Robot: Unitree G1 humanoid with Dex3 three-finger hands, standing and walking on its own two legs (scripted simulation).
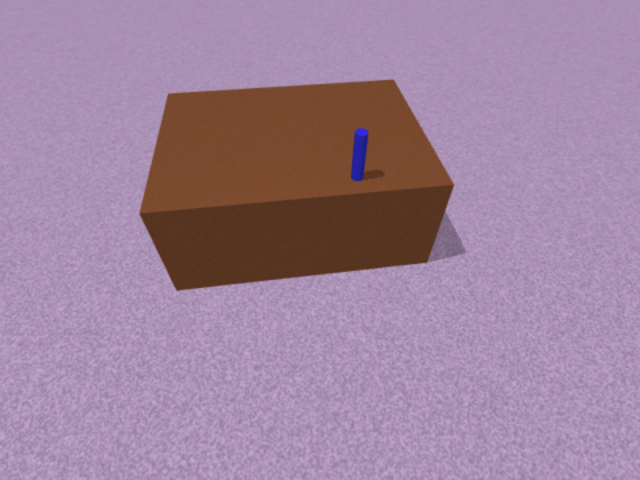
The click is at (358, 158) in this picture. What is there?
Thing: slim round
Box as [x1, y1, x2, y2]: [351, 128, 367, 180]
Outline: 362,128 356,129 354,135 351,178 354,180 360,180 363,175 367,131
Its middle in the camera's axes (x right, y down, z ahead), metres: +0.13 -0.28 +1.24
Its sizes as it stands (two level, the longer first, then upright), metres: 0.042 0.042 0.176
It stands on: a support 0.42 m high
